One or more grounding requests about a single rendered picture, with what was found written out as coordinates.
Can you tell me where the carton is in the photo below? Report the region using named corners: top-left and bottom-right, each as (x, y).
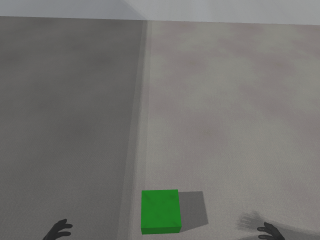
top-left (141, 189), bottom-right (182, 235)

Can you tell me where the robot right hand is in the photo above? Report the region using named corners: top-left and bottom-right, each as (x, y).
top-left (257, 222), bottom-right (285, 240)

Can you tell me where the robot left hand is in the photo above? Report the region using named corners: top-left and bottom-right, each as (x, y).
top-left (42, 219), bottom-right (73, 240)

